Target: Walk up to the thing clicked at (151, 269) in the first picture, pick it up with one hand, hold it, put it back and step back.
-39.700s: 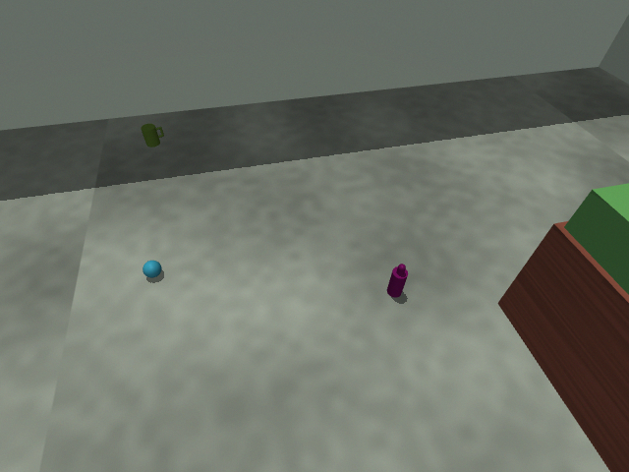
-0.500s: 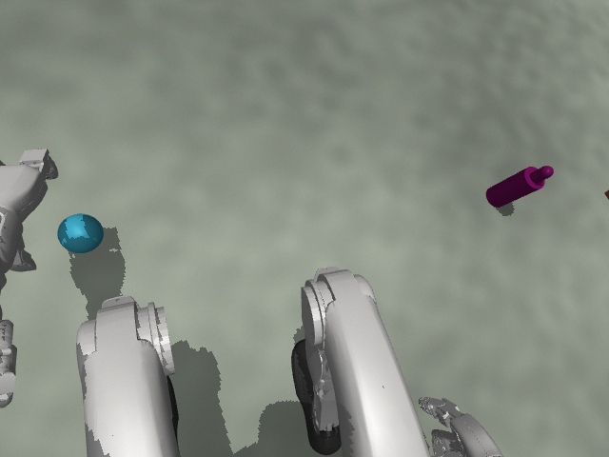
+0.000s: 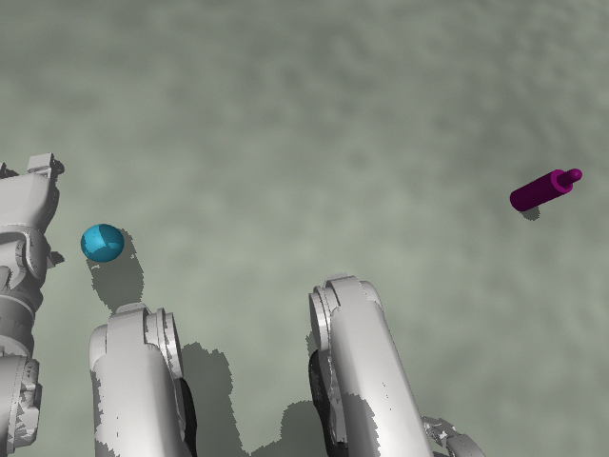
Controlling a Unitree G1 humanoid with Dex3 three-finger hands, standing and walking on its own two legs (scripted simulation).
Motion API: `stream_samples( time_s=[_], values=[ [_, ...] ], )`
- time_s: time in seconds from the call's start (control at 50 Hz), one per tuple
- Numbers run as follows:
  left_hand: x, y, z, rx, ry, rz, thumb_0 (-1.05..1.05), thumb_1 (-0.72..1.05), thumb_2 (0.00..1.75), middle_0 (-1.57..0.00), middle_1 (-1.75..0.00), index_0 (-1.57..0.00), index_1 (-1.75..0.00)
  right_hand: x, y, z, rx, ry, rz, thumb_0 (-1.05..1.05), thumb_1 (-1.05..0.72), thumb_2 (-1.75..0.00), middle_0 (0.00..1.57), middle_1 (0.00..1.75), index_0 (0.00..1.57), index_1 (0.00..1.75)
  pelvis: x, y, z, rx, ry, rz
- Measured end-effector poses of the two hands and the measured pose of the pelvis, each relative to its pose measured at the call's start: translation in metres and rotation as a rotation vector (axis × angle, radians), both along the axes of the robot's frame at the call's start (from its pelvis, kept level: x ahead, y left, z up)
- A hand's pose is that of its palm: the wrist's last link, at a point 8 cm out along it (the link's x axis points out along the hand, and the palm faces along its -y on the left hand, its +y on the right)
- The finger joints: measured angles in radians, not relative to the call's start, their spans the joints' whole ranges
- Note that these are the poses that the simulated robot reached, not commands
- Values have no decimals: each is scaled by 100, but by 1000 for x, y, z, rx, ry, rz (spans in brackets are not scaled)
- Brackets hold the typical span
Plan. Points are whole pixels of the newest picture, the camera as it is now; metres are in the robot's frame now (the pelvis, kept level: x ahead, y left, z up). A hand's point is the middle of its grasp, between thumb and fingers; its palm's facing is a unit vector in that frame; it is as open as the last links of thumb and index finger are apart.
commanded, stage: home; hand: left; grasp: from above
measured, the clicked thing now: (103, 243) +0.46 +0.27 -0.32
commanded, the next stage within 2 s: none
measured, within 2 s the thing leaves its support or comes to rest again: neither
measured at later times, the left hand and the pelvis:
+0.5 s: hand out of the picture +0.26 +0.24 +0.08, palm faces -0.15 -0.78 -0.61, open 7.5 cm; pelvis +0.00 -0.01 +0.18, yaw +6 degrees
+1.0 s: hand out of the picture +0.22 +0.21 +0.30, palm faces +0.21 -0.95 -0.22, open 7.4 cm; pelvis +0.07 +0.00 +0.34, yaw +8 degrees
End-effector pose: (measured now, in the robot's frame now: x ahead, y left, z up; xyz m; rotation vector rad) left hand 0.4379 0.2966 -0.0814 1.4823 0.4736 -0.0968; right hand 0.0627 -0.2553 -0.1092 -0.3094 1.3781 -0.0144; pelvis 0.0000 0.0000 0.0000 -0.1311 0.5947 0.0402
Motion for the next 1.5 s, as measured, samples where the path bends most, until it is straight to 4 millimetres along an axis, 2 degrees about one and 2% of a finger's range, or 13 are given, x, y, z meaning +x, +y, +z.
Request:
stream_samples(
  time_s=[0.1, 0.2, 0.3, 0.4, 0.5, 0.6, 0.72, 0.88, 1.0, 1.1, 1.24, 1.36, 1.5],
  values=[
    [-30, -2, 49, -103, 32, 81, 0, 1, 81, -20, -56, -20, -56, 32, 2, 30, 33, -84, -18, 0, -90, -89, 20, 30, 21, 29, 1, -2, 39, 12, 5, 11],
    [-73, -5, 90, -266, 59, 160, 0, 34, 82, -20, -42, -20, -42, 73, -1, 71, 24, -194, 13, 0, -91, -89, 20, 30, 21, 29, 0, -4, 76, 25, -10, 23],
    [-117, -9, 127, -417, 54, 240, 0, 64, 86, -21, -35, -21, -35, 116, -1, 114, -3, -314, 66, 0, -91, -90, 20, 30, 20, 29, -1, -6, 109, 36, -37, 38],
    [-152, -12, 165, -547, 32, 346, 0, 79, 88, -21, -32, -21, -32, 153, 7, 158, -10, -444, 100, 1, -91, -90, 20, 30, 20, 29, -1, -8, 141, 46, -73, 54],
    [-182, -19, 204, -679, 31, 469, 0, 86, 89, -21, -31, -21, -31, 177, 24, 202, 12, -557, 104, 1, -91, -90, 20, 30, 20, 29, 3, -9, 175, 56, -114, 67],
    [-205, -29, 243, -817, 42, 589, 0, 89, 89, -21, -31, -21, -30, 186, 38, 245, 39, -626, 89, 1, -91, -90, 20, 30, 20, 29, 12, -8, 212, 67, -157, 79],
    [-221, -37, 294, -941, 39, 716, 1, 90, 89, -21, -30, -21, -30, 180, 47, 292, 44, -650, 56, 1, -91, -90, 20, 30, 21, 29, 28, -6, 258, 76, -217, 92],
    [-234, -41, 359, -1060, 26, 847, 1, 90, 89, -20, -30, -20, -30, 167, 44, 350, -6, -664, -1, 1, -91, -90, 20, 30, 21, 30, 54, -2, 315, 89, -301, 106],
    [-240, -45, 404, -1120, 2, 869, 1, 90, 90, -20, -30, -20, -30, 171, 38, 388, -37, -729, -25, 1, -91, -90, 20, 30, 21, 29, 70, 1, 344, 98, -356, 113],
    [-247, -45, 423, -1133, -6, 863, 1, 91, 90, -20, -30, -20, -30, 185, 36, 408, -41, -799, -17, 1, -91, -90, 20, 30, 21, 29, 77, 2, 356, 106, -389, 118],
    [-256, -46, 423, -1141, 7, 876, 1, 91, 90, -20, -30, -20, -30, 205, 41, 422, -27, -872, 26, 1, -91, -90, 20, 30, 21, 29, 79, 2, 360, 115, -414, 124],
    [-259, -47, 420, -1144, 13, 882, 1, 91, 90, -20, -30, -20, -30, 211, 45, 424, -13, -886, 56, 1, -91, -90, 20, 30, 21, 30, 77, 0, 360, 118, -422, 128],
    [-259, -49, 421, -1139, 9, 877, 1, 91, 89, -20, -30, -20, -30, 205, 46, 418, -7, -855, 58, 1, -90, -90, 20, 30, 21, 30, 76, -2, 361, 119, -424, 128]
  ],
)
